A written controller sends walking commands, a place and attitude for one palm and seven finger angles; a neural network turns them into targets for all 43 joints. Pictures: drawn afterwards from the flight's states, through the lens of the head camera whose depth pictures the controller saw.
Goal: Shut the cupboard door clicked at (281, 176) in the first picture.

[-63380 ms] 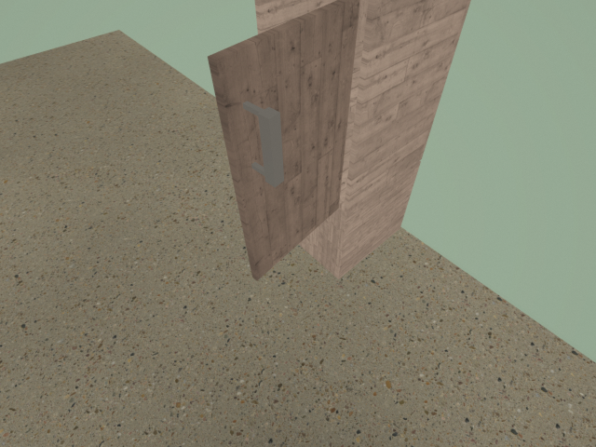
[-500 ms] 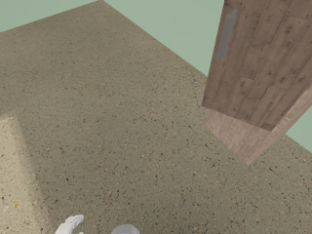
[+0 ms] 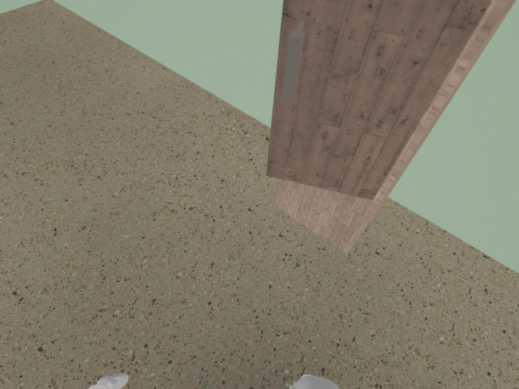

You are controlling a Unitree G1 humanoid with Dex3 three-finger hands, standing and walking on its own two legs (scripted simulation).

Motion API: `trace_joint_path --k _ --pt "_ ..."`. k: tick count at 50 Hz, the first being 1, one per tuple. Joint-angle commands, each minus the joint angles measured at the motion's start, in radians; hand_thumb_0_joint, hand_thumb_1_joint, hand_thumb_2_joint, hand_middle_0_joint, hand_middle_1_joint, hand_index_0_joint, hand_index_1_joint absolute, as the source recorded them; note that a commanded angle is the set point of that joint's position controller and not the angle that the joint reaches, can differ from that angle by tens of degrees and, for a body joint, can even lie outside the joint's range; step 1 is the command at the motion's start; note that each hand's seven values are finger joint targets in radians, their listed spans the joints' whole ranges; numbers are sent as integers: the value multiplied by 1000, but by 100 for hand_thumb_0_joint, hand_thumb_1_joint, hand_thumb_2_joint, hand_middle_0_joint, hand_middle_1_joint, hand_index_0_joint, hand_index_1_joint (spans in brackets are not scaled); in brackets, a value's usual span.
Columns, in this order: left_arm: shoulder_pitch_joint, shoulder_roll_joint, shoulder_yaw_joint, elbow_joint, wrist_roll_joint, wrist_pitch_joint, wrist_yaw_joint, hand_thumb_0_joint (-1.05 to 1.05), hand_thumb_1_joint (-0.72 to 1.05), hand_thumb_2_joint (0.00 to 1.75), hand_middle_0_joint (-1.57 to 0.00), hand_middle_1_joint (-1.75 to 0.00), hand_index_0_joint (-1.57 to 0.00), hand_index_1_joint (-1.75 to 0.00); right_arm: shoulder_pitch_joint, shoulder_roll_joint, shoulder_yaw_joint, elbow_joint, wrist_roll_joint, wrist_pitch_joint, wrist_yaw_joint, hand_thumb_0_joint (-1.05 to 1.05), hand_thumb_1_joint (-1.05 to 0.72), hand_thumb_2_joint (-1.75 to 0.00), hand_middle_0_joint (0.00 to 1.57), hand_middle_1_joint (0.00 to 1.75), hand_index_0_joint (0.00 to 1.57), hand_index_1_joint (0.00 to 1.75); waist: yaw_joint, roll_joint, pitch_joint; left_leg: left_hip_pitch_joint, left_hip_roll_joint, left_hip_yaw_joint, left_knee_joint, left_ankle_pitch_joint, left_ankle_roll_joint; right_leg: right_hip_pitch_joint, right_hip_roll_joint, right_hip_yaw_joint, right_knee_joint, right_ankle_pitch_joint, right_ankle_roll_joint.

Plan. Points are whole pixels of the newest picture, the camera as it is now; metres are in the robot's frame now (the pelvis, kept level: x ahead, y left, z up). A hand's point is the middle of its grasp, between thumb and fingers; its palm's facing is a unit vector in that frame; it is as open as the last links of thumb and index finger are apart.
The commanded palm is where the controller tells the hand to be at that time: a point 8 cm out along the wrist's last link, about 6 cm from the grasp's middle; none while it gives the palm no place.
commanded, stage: turn to face it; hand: left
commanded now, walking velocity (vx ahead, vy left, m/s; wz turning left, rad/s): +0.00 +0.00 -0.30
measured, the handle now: (294, 63) +0.72 -0.02 +0.09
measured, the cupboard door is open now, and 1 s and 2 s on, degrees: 25 25 25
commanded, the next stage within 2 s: take the last steps up to it in 0.18 s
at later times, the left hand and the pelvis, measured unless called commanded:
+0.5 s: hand out of the picture +0.12 +0.17 -0.18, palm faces -0.13 -0.98 -0.16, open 7.4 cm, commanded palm none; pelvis +0.05 -0.01 +0.00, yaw -9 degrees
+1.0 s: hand (244, 307) +0.28 +0.05 -0.16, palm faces -0.18 -0.96 -0.21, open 7.2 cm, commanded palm none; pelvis +0.16 -0.12 +0.00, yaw -12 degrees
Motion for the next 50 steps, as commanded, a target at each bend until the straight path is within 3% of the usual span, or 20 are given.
trace_joint_path --k 1,3,4,5,6,11,16,19,20,21,22,28,36,40,41,42,44,45,47,50 --pt "-40 32 -4 -88 -5 -37 -2 0 90 90 -20 -30 -20 -30 69 -228 -74 -26 1 -10 -12 0 -90 -90 20 30 20 30 -42 233 -142 144 210 -98 -69 593 136 88 8 -59 -257 59 -11" --pt "53 55 2 -56 -5 -46 2 0 90 90 -20 -30 -20 -30 32 -233 -79 -25 10 -5 -6 0 -90 -90 20 30 20 30 11 187 -161 52 180 -55 19 439 76 271 7 -63 -484 289 -26" --pt "109 115 12 -35 1 -55 10 0 90 90 -20 -30 -20 -30 26 -201 -77 -32 20 -3 1 0 -90 -90 20 30 20 30 32 55 -182 -70 128 -6 133 239 21 409 -95 60 -566 428 -59" --pt "138 213 32 -19 10 -65 25 0 90 90 -20 -30 -20 -30 0 -117 -59 -70 26 -2 6 0 -90 -90 20 30 20 30 47 -246 -160 -317 -23 72 315 -228 -38 503 -342 373 -617 647 -163" --pt "186 236 29 -10 -3 -64 33 0 90 90 -20 -30 -20 -30 -65 -132 -52 -88 25 14 1 0 -90 -90 20 30 20 30 91 -194 -143 -303 -30 -49 469 -347 -33 381 -421 422 -631 723 -254" --pt "10 132 7 -33 5 -65 54 0 90 90 -20 -30 -20 -30 12 -112 -49 -2 23 14 5 0 -90 -90 20 30 20 30 -13 -141 -158 -273 -19 -91 534 -153 -44 319 -257 218 -582 698 -231" --pt "39 139 10 0 8 -63 46 0 90 90 -20 -30 -20 -30 14 -76 -41 4 19 9 8 0 -90 -90 20 30 20 30 0 -138 -121 -149 -57 -39 243 -114 -37 251 -233 251 -621 452 -224" --pt "14 118 9 9 -4 -64 33 0 90 90 -20 -30 -20 -30 123 -89 -35 41 9 -23 6 0 -90 -90 20 30 20 30 -49 -118 -125 79 -70 -8 -65 33 -24 137 -163 228 -573 140 -165" --pt "26 67 0 0 -9 -62 27 0 90 90 -20 -30 -20 -30 178 -148 -44 61 2 -37 2 0 -90 -90 20 30 20 30 -68 53 -126 210 29 -153 -179 -52 15 -10 -83 178 -447 9 -121" --pt "43 4 -12 -19 -10 -61 17 0 90 90 -20 -30 -20 -30 240 -249 -70 68 -12 -39 -2 0 -90 -90 20 30 20 30 -88 337 -108 260 274 -476 -291 -227 109 -171 44 22 -177 -95 -65" --pt "-17 32 -8 -54 1 -66 10 0 90 90 -20 -30 -20 -30 265 -283 -73 59 -14 -37 -10 0 -90 -90 20 30 20 30 -112 292 -64 180 384 -615 -379 -338 189 -224 17 45 -7 -113 -65" --pt "1 -2 -6 17 4 -68 -11 0 90 90 -20 -30 -20 -30 224 -140 -32 80 -1 -76 -20 0 -90 -90 20 30 20 30 -39 151 -46 201 211 -173 -293 371 123 -215 -51 47 158 187 -28" --pt "-104 -28 -24 9 1 -73 -16 0 90 90 -20 -30 -20 -30 276 -137 -50 150 -6 -62 -8 0 -90 -90 20 30 20 30 -69 190 15 137 216 -70 -284 302 139 -47 -54 -59 -240 218 -39" --pt "141 26 -2 99 3 -98 -6 0 90 90 -20 -30 -20 -30 224 -142 -53 159 9 -55 0 0 -90 -90 20 30 20 30 53 83 -99 39 135 22 -4 377 74 367 -4 -90 -475 307 -77" --pt "271 110 15 142 7 -111 9 0 90 90 -20 -30 -20 -30 221 -96 -45 147 22 -58 13 0 -90 -90 20 30 20 30 106 -81 -168 -165 55 86 223 215 35 598 -173 121 -541 231 -142" --pt "369 190 33 172 0 -115 24 0 90 90 -20 -30 -20 -30 198 -30 -32 109 32 -58 12 0 -90 -90 20 30 20 30 127 -289 -209 -331 -69 75 508 -333 12 657 -403 448 -675 258 -249" --pt "220 136 14 144 -9 -108 38 0 90 90 -20 -30 -20 -30 121 -60 -49 110 28 -43 7 0 -90 -90 20 30 20 30 78 -226 -105 -379 -10 -83 704 -250 29 418 -389 453 -775 85 -274" --pt "144 83 0 124 -9 -107 43 0 90 90 -20 -30 -20 -30 119 -58 -48 121 20 -42 8 0 -90 -90 20 30 20 30 40 -151 -67 -362 22 -100 684 -168 28 341 -354 350 -764 126 -263" --pt "61 17 -19 107 -3 -115 47 0 90 90 -20 -30 -20 -30 177 -9 -38 154 8 -28 13 0 -90 -90 20 30 20 30 -28 -70 -74 -246 32 -74 566 -96 15 227 -283 152 -759 288 -231" --pt "89 -14 -30 128 -1 -131 45 0 90 90 -20 -30 -20 -30 188 27 -29 158 7 -20 16 0 -90 -90 20 30 20 30 -39 -88 -77 -193 8 -33 396 -55 -1 219 -248 76 -748 476 -225"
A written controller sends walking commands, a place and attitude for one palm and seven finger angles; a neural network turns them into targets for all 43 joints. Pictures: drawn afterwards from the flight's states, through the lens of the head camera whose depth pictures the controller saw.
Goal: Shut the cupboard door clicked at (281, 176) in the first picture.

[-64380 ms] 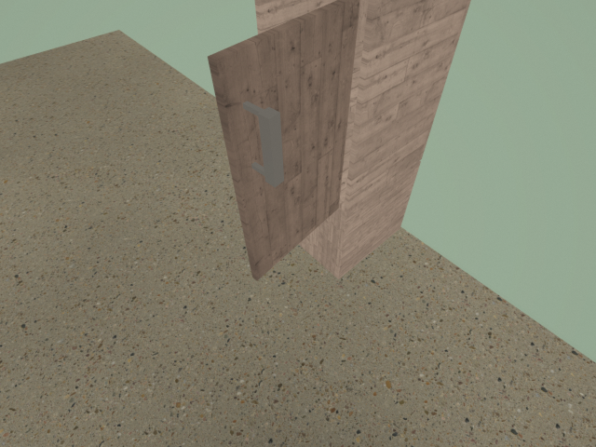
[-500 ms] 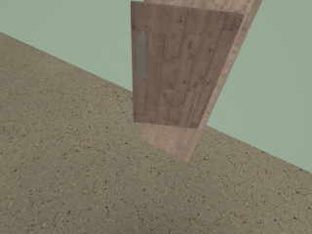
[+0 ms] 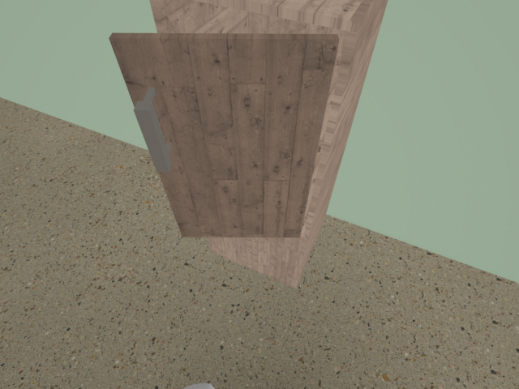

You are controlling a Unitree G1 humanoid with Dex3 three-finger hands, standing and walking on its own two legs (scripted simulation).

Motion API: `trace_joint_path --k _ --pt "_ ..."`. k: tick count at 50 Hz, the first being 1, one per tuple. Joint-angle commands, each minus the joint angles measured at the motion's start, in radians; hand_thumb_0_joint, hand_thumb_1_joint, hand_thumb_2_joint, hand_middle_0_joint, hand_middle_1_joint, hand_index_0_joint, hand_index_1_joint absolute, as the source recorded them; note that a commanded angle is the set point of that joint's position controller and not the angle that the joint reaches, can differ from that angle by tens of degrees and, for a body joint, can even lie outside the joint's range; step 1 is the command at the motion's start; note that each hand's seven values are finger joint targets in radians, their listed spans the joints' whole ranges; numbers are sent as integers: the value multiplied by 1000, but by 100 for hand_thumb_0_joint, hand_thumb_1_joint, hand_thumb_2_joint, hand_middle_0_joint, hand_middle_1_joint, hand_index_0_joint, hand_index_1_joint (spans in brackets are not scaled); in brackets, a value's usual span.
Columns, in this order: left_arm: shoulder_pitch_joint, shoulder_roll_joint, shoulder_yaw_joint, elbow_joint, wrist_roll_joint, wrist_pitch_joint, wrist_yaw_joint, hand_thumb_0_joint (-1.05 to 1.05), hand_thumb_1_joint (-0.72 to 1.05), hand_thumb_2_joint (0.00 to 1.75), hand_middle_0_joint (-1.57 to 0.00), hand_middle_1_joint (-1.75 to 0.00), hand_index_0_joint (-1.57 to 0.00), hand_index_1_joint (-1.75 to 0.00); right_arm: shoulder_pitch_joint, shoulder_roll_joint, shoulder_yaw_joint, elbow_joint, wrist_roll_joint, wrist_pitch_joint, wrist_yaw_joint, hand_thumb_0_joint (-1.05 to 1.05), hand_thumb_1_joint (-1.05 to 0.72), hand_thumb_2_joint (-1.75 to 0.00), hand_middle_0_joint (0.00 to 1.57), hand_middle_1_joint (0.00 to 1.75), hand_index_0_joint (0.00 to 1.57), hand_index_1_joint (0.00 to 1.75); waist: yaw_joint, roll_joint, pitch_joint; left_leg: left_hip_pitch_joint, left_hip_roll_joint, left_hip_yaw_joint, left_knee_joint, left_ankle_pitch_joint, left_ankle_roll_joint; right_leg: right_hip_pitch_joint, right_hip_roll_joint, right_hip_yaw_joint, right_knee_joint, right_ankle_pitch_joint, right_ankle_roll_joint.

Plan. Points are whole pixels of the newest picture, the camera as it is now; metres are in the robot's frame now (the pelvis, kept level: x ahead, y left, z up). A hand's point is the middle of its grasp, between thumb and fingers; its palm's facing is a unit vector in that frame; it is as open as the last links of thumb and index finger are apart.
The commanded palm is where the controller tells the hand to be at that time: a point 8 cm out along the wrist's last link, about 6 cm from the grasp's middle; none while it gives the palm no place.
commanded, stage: come to a stop and stand still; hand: left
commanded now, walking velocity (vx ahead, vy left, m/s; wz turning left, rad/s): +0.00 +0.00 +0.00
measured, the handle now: (157, 131) +0.53 +0.20 +0.09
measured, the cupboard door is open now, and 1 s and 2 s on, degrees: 25 25 25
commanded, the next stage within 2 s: look again from close up in 1.74 s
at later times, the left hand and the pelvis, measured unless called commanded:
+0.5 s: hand out of the picture +0.08 +0.18 -0.18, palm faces +0.03 -0.97 -0.23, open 7.4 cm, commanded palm none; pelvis +0.06 +0.00 -0.01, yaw -1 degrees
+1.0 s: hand out of the picture +0.09 +0.25 -0.17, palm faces -0.04 -0.97 -0.22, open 7.4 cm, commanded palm none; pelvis +0.00 +0.07 -0.01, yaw -4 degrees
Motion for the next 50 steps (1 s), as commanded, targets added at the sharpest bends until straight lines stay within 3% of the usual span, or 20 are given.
trace_joint_path --k 1,5,6,8,11,14,19,22,24,25,26,27,28,31,32,34,36,38,44,50 --pt "89 79 -9 6 6 -17 -2 0 90 90 -20 -30 -20 -30 55 4 2 -50 -4 -16 1 0 -90 -90 20 30 20 30 8 -100 -47 -11 4 11 -193 54 -9 51 -248 190 -243 265 -132" --pt "77 93 -21 22 -6 -15 10 0 90 90 -20 -30 -20 -30 16 -10 26 -45 7 -14 -9 0 -90 -90 20 30 20 30 5 -63 -76 129 -23 -13 -477 190 -21 92 -236 170 -142 519 -97" --pt "73 93 -25 29 -6 -11 14 0 90 90 -20 -30 -20 -30 19 -18 22 -31 10 -16 -10 0 -90 -90 20 30 20 30 1 -57 -76 208 -22 -20 -566 328 -19 61 -222 160 -100 515 -66" --pt "119 87 -27 26 -14 8 28 0 90 90 -20 -30 -20 -30 -6 -96 17 -46 9 -22 -19 0 -90 -90 20 30 20 30 29 33 -84 275 82 -110 -596 744 41 40 -160 135 -56 359 20" --pt "156 91 -27 19 -3 35 36 0 90 90 -20 -30 -20 -30 -68 -131 4 -70 12 -9 -34 0 -90 -90 20 30 20 30 40 111 -46 273 116 -120 -569 854 84 25 -132 136 -24 274 43" --pt "156 115 -18 3 -4 40 35 0 90 90 -20 -30 -20 -30 -76 -149 -9 -96 12 6 -40 0 -90 -90 20 30 20 30 34 81 -119 309 122 -126 -553 909 96 52 -127 129 24 324 43" --pt "161 137 -5 -39 4 51 34 0 90 90 -20 -30 -20 -30 -121 -150 -27 -146 7 29 -34 0 -90 -90 20 30 20 30 41 -32 -133 226 69 -92 -478 623 64 75 -187 211 5 416 -11" --pt "132 160 0 -54 9 52 31 0 90 90 -20 -30 -20 -30 -137 -99 -21 -154 8 40 -22 0 -90 -90 20 30 20 30 44 -154 -80 126 -56 -35 -352 166 9 65 -313 299 -67 542 -117" --pt "95 163 -4 -59 14 53 27 0 90 90 -20 -30 -20 -30 -165 -84 -21 -153 10 51 -19 0 -90 -90 20 30 20 30 43 -150 -24 92 -69 -61 -242 -39 -1 1 -338 299 -112 493 -159" --pt "73 161 -5 -59 15 50 25 0 90 90 -20 -30 -20 -30 -163 -82 -19 -145 11 49 -18 0 -90 -90 20 30 20 30 33 -150 -13 86 -64 -68 -258 -39 -2 12 -321 281 -95 518 -158" --pt "192 232 -39 -109 31 29 41 0 90 90 -20 -30 -20 -30 -185 -138 -14 -268 -10 12 -10 0 -90 -90 20 30 20 30 29 -71 0 -7 -102 -114 -292 10 8 150 -284 342 -24 716 -66" --pt "172 213 -6 -123 19 27 53 0 90 90 -20 -30 -20 -30 -155 -90 -20 -258 -4 -2 -12 0 -90 -90 20 30 20 30 34 -45 -155 -19 -72 -67 -349 47 15 232 -322 345 88 763 -88" --pt "166 220 -6 -158 11 25 55 0 90 90 -20 -30 -20 -30 -153 -85 -15 -265 -1 1 -14 0 -90 -90 20 30 20 30 50 -46 -206 17 -89 -63 -379 79 19 267 -291 321 101 747 -93" --pt "161 195 0 -196 14 35 48 0 90 90 -20 -30 -20 -30 -109 -73 -11 -277 0 -7 -15 0 -90 -90 20 30 20 30 49 -203 -136 48 -98 -34 -467 158 32 219 -231 253 108 733 -52" --pt "158 187 0 -205 9 36 47 0 90 90 -20 -30 -20 -30 -86 -87 -14 -271 2 -11 -17 0 -90 -90 20 30 20 30 43 -199 -120 97 -78 -54 -488 264 41 162 -215 240 100 651 -32" --pt "142 170 -6 -222 3 49 41 0 90 90 -20 -30 -20 -30 -72 -118 -20 -257 2 -21 -18 0 -90 -90 20 30 20 30 36 8 -116 211 -18 -121 -520 624 63 64 -136 170 138 402 15" --pt "154 136 -22 -223 4 60 42 0 90 90 -20 -30 -20 -30 -66 -154 -19 -249 0 -25 -18 0 -90 -90 20 30 20 30 56 159 -92 227 73 -224 -573 810 122 14 -50 105 147 0 54" --pt "138 129 -25 -222 -2 68 35 0 90 90 -20 -30 -20 -30 -75 -169 -21 -253 -4 -24 -22 0 -90 -90 20 30 20 30 57 116 -32 151 92 -259 -639 631 146 -4 -36 108 155 -146 62" --pt "132 145 -22 -200 4 58 17 0 90 90 -20 -30 -20 -30 -95 -153 -17 -252 -3 -24 -11 0 -90 -90 20 30 20 30 58 15 -5 39 18 -226 -716 79 96 50 -68 144 28 -50 46" --pt "141 140 -28 -176 7 51 16 0 90 90 -20 -30 -20 -30 -75 -156 -16 -214 -3 -23 -5 0 -90 -90 20 30 20 30 47 11 4 40 12 -226 -777 -43 85 27 -77 150 -7 -65 51"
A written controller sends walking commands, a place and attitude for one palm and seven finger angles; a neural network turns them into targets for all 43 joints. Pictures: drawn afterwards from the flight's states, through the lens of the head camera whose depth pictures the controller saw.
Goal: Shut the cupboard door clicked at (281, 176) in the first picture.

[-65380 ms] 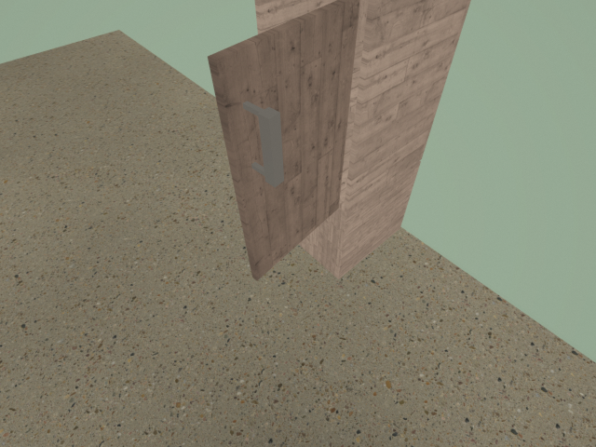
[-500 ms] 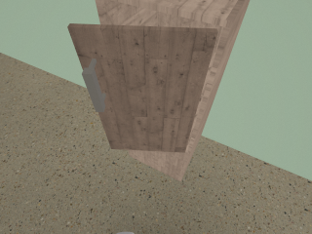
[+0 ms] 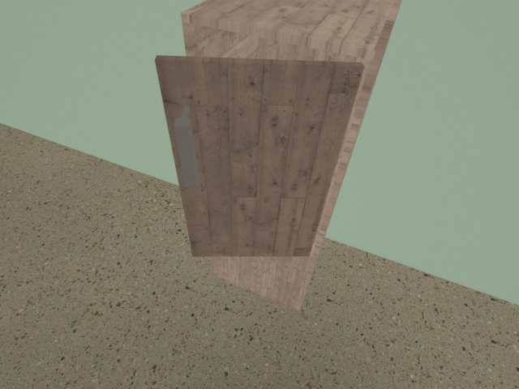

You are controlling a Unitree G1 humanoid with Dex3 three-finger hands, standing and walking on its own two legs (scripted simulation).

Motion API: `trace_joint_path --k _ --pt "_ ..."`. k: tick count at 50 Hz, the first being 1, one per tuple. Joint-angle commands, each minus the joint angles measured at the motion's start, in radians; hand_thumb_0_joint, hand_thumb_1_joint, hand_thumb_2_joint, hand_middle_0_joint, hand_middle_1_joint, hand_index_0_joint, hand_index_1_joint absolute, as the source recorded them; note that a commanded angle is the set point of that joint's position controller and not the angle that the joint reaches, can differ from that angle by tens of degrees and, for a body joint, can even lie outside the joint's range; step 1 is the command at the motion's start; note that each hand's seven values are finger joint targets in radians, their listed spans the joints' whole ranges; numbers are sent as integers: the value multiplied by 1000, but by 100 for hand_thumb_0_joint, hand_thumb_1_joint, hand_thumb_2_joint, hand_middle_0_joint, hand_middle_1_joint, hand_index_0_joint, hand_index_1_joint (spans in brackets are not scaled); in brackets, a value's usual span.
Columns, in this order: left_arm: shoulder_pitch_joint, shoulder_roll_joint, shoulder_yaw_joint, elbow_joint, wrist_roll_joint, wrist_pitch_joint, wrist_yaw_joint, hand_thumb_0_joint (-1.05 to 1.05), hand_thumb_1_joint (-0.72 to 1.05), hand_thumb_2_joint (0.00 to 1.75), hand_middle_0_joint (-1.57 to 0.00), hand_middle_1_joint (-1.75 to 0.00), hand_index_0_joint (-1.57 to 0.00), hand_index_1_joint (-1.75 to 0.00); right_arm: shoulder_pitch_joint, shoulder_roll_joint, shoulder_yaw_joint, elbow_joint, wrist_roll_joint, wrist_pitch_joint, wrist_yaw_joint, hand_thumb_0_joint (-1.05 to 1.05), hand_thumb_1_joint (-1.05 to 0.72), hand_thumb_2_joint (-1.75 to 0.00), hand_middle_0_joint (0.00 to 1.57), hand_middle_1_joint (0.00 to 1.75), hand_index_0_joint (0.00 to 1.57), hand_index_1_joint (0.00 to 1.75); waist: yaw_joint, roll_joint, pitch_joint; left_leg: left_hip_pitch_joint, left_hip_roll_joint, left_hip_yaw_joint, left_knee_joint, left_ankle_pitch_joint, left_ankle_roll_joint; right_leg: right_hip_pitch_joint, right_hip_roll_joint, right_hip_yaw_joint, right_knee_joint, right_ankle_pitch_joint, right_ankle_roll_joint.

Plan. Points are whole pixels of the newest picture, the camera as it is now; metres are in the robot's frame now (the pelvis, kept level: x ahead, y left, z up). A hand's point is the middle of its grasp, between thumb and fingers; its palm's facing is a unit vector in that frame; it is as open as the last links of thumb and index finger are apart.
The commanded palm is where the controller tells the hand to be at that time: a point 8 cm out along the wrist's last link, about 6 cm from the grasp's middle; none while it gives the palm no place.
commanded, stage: come to a stop and stand still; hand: left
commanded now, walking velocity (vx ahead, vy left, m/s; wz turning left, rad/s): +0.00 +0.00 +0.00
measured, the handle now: (188, 147) +0.52 +0.17 +0.10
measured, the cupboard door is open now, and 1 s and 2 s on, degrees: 25 25 25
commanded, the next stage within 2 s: look again from close up in 0.74 s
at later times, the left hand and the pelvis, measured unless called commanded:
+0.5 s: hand out of the picture -0.09 +0.16 -0.18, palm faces +0.06 -0.99 -0.15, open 7.4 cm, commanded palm none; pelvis -0.03 +0.00 +0.00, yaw +1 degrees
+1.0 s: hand out of the picture -0.08 +0.15 -0.18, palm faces +0.08 -0.99 -0.15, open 7.4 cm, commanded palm none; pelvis -0.04 +0.00 +0.00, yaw +1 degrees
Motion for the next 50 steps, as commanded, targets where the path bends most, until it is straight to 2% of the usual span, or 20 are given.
trace_joint_path --k 1,8,17,19,26,28,31,35,41,45,47,50 --pt "53 88 17 -33 0 -15 4 0 90 90 -20 -30 -20 -30 -2 -146 -36 -56 0 -26 -8 0 -90 -90 20 30 20 30 11 48 47 -108 162 -224 -284 -214 -10 23 -24 30 -72 -40 -40" --pt "123 64 6 38 4 -19 7 0 90 90 -20 -30 -20 -30 12 -135 -33 -2 5 -16 -6 0 -90 -90 20 30 20 30 11 34 79 -135 153 -212 -304 -285 -20 11 -31 41 -115 -82 -30" --pt "192 35 3 108 5 -27 12 0 90 90 -20 -30 -20 -30 47 -103 -29 57 8 -8 -8 0 -90 -90 20 30 20 30 4 26 81 -119 134 -195 -273 -272 -29 -36 -39 73 -155 -145 -35" --pt "207 24 2 121 4 -28 13 0 90 90 -20 -30 -20 -30 53 -97 -28 68 8 -9 -9 0 -90 -90 20 30 20 30 5 37 81 -114 135 -198 -278 -276 -31 -46 -37 73 -150 -148 -35" --pt "240 3 5 148 7 -29 16 0 90 90 -20 -30 -20 -30 61 -79 -29 94 10 -6 -11 0 -90 -90 20 30 20 30 10 15 103 -138 137 -206 -284 -297 -32 -51 -29 75 -146 -158 -34" --pt "247 -6 5 154 8 -28 16 0 90 90 -20 -30 -20 -30 60 -77 -30 99 9 -6 -12 0 -90 -90 20 30 20 30 13 36 106 -146 137 -208 -290 -310 -33 -52 -24 74 -136 -158 -33" --pt "263 -10 9 159 10 -26 16 0 90 90 -20 -30 -20 -30 58 -74 -32 102 8 -2 -12 0 -90 -90 20 30 20 30 20 16 111 -165 135 -207 -290 -326 -33 -44 -20 74 -137 -174 -34" --pt "256 -15 13 157 8 -26 14 0 90 90 -20 -30 -20 -30 62 -64 -33 106 6 -1 -13 0 -90 -90 20 30 20 30 14 13 106 -146 119 -186 -263 -302 -41 -77 -26 97 -148 -200 -40" --pt "247 -16 16 152 8 -26 13 0 90 90 -20 -30 -20 -30 60 -63 -33 109 7 -5 -15 0 -90 -90 20 30 20 30 17 27 86 -132 129 -199 -274 -300 -38 -65 -19 88 -131 -171 -39" --pt "239 -13 16 154 8 -27 14 0 90 90 -20 -30 -20 -30 56 -66 -31 108 6 -6 -14 0 -90 -90 20 30 20 30 15 26 96 -138 132 -203 -285 -303 -40 -65 -22 92 -136 -177 -39" --pt "235 -13 16 152 8 -29 14 0 90 90 -20 -30 -20 -30 55 -62 -31 111 8 -8 -14 0 -90 -90 20 30 20 30 16 12 90 -131 131 -199 -277 -283 -39 -58 -27 97 -146 -167 -40" --pt "229 -6 17 153 7 -29 14 0 90 90 -20 -30 -20 -30 61 -63 -31 115 6 -5 -12 0 -90 -90 20 30 20 30 11 2 104 -127 124 -198 -276 -295 -43 -86 -30 106 -167 -220 -40"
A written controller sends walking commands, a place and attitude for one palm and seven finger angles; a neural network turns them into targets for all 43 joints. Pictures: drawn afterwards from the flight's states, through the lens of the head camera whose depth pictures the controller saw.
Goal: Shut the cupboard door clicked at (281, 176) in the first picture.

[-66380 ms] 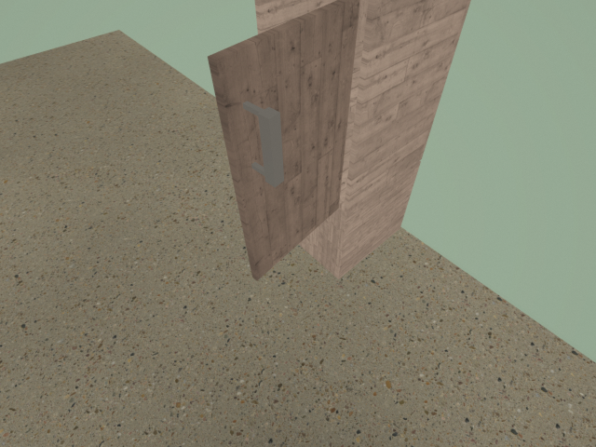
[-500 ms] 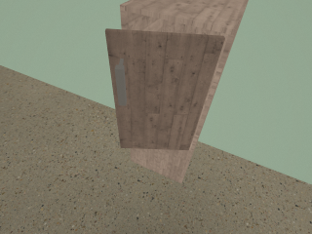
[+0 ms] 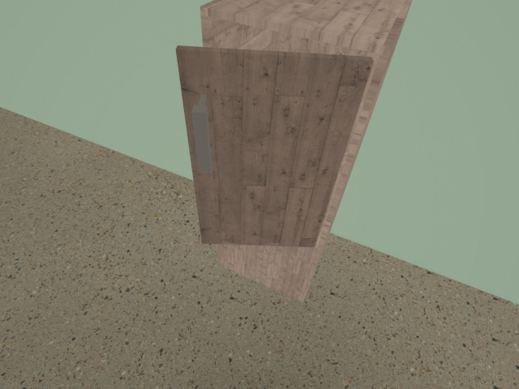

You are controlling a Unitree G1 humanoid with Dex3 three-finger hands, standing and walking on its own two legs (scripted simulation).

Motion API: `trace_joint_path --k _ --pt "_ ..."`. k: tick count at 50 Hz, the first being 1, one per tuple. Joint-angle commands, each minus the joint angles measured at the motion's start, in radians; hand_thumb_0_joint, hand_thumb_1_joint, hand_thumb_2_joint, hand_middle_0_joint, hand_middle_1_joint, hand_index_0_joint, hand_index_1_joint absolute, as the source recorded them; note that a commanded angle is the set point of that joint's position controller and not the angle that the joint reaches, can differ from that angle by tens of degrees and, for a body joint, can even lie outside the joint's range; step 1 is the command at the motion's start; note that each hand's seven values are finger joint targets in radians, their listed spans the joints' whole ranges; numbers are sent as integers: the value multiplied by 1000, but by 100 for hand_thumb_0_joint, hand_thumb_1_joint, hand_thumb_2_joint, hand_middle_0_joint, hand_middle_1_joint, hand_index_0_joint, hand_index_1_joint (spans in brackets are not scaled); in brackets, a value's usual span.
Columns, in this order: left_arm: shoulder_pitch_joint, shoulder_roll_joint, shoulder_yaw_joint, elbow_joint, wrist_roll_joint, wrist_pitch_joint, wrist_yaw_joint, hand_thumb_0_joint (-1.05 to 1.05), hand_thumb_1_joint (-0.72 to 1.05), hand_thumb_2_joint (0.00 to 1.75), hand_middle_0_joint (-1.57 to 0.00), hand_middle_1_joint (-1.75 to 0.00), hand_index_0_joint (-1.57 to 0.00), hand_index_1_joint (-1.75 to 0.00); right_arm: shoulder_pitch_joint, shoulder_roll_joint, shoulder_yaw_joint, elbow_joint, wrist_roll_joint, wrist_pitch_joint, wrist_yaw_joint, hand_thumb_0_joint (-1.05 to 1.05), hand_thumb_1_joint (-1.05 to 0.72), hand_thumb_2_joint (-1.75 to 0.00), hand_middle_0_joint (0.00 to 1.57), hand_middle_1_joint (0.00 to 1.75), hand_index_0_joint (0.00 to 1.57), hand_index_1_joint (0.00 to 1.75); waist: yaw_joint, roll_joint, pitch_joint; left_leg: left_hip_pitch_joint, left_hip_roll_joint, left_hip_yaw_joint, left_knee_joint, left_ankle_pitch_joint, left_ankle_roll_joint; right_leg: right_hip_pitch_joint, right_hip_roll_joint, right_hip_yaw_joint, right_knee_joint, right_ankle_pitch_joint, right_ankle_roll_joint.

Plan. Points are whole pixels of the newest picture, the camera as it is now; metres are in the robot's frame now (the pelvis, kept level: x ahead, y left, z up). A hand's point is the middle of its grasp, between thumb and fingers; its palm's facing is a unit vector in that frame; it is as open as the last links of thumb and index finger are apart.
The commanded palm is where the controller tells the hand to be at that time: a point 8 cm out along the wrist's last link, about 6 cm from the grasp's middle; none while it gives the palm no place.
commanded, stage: look again from close up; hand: left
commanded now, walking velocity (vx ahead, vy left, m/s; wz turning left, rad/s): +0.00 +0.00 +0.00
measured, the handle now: (204, 134) +0.57 +0.16 +0.09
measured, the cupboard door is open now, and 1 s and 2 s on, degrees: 25 25 25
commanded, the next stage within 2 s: shuffle to correct the standing spot in 0.36 s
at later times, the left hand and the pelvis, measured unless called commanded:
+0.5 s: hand out of the picture -0.05 +0.15 -0.18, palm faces +0.07 -0.99 -0.15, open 7.4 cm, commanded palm none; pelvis +0.01 +0.00 +0.00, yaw +0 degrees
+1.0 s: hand out of the picture +0.01 +0.13 -0.18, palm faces +0.05 -1.00 -0.07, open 7.4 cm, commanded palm none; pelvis +0.07 +0.00 +0.00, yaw -1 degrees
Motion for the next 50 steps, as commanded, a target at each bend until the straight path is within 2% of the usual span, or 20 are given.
trace_joint_path --k 1,9,13,19,23,28,31,33,34,35,36,37,38,41,44,45,46,47,48,50 --pt "95 82 13 -19 -2 -3 3 0 90 90 -20 -30 -20 -30 35 -107 -23 -44 -3 -12 -6 0 -90 -90 20 30 20 30 0 9 118 -87 130 -189 -209 -397 -35 -52 -44 76 -121 -261 -33" --pt "109 73 15 -10 -1 -1 0 0 90 90 -20 -30 -20 -30 16 -125 -26 -45 -2 -15 -9 0 -90 -90 20 30 20 30 9 65 92 -99 153 -207 -262 -439 -34 4 -23 39 -67 -185 -25" --pt "132 66 16 4 1 1 -1 0 90 90 -20 -30 -20 -30 -10 -134 -29 -46 0 -15 -9 0 -90 -90 20 30 20 30 23 42 93 -121 158 -205 -278 -439 -31 48 -20 25 -52 -147 -23" --pt "93 86 12 0 -3 -10 0 0 90 90 -20 -30 -20 -30 14 -117 -23 -35 1 -14 -7 0 -90 -90 20 30 20 30 -5 -16 98 -23 127 -170 -203 -347 -39 -61 -53 94 -146 -246 -34" --pt "86 87 11 4 -4 -9 -1 0 90 90 -20 -30 -20 -30 17 -123 -21 -29 0 -16 -8 0 -90 -90 20 30 20 30 -8 10 104 -22 137 -180 -218 -364 -38 -69 -48 87 -140 -246 -30" --pt "137 54 18 29 -1 7 -10 0 90 90 -20 -30 -20 -30 11 -131 -26 -26 -7 -11 -14 0 -90 -90 20 30 20 30 6 67 90 -66 167 -203 -293 -538 -36 -8 11 16 -54 -262 -25" --pt "212 26 27 47 1 21 -21 0 90 90 -20 -30 -20 -30 -45 -166 -40 -38 -4 -14 -19 0 -90 -90 20 30 20 30 46 134 71 -180 244 -237 -373 -600 -6 143 42 -79 141 -142 -23" --pt "237 9 28 52 0 20 -24 0 90 90 -20 -30 -20 -30 -66 -169 -42 -46 -9 -15 -20 0 -90 -90 20 30 20 30 58 115 109 -206 246 -212 -345 -570 8 174 32 -91 90 -156 -32" --pt "246 9 29 52 -1 13 -22 0 90 90 -20 -30 -20 -30 -56 -149 -40 -44 -9 -16 -20 0 -90 -90 20 30 20 30 56 64 128 -188 219 -188 -287 -534 -1 174 18 -66 -19 -162 -41" --pt "242 22 27 49 -1 3 -18 0 90 90 -20 -30 -20 -30 -38 -121 -35 -44 -7 -17 -20 0 -90 -90 20 30 20 30 45 -18 157 -170 161 -140 -183 -464 -25 133 -30 30 -141 -225 -66" --pt "229 53 29 46 -3 -4 -11 0 90 90 -20 -30 -20 -30 -22 -76 -27 -47 0 -18 -17 0 -90 -90 20 30 20 30 31 -98 168 -186 92 -73 -39 -381 -48 88 -125 191 -239 -350 -116" --pt "190 91 33 40 -9 -10 -7 0 90 90 -20 -30 -20 -30 -18 -43 -15 -57 -2 -21 -12 0 -90 -90 20 30 20 30 10 -192 152 -164 55 7 107 -270 -61 32 -213 303 -324 -505 -159" --pt "138 99 33 26 -16 -22 -3 0 90 90 -20 -30 -20 -30 -20 -44 -13 -56 -4 -23 -9 0 -90 -90 20 30 20 30 -5 -219 143 -107 70 9 224 -204 -53 -42 -254 348 -373 -532 -181" --pt "31 93 31 4 -10 -32 -6 0 90 90 -20 -30 -20 -30 26 -36 -17 -46 -2 -28 -2 0 -90 -90 20 30 20 30 -51 -108 139 -42 99 13 306 -222 -51 -123 -217 212 -327 -373 -178" --pt "33 83 29 13 -13 -21 -16 0 90 90 -20 -30 -20 -30 116 -24 -6 -14 -6 -50 -13 0 -90 -90 20 30 20 30 -60 -24 106 144 93 40 31 -169 -57 -157 -127 89 -157 -319 -133" --pt "48 57 26 11 -16 -16 -22 0 90 90 -20 -30 -20 -30 154 -62 -11 -2 -10 -58 -21 0 -90 -90 20 30 20 30 -61 102 106 197 165 -80 -81 -239 -34 -207 -69 49 -34 -288 -103" --pt "58 31 25 -7 -14 -18 -31 0 90 90 -20 -30 -20 -30 205 -139 -31 3 -13 -61 -30 0 -90 -90 20 30 20 30 -69 240 97 234 334 -317 -210 -326 40 -278 -4 -51 152 -237 -56" --pt "-18 36 27 -44 -4 -13 -36 0 90 90 -20 -30 -20 -30 252 -190 -45 12 -22 -64 -41 0 -90 -90 20 30 20 30 -94 273 120 250 453 -494 -317 -324 115 -375 10 -87 334 -285 -37" --pt "-76 58 35 -62 7 -5 -37 0 90 90 -20 -30 -20 -30 253 -182 -41 21 -25 -66 -46 0 -90 -90 20 30 20 30 -89 207 156 217 482 -498 -320 -208 144 -410 -33 -22 477 -274 -41" --pt "-93 50 41 -62 3 -12 -46 0 90 90 -20 -30 -20 -30 196 -135 -26 7 -22 -80 -47 0 -90 -90 20 30 20 30 -50 82 129 191 440 -358 -278 43 138 -381 -76 9 538 -183 -31"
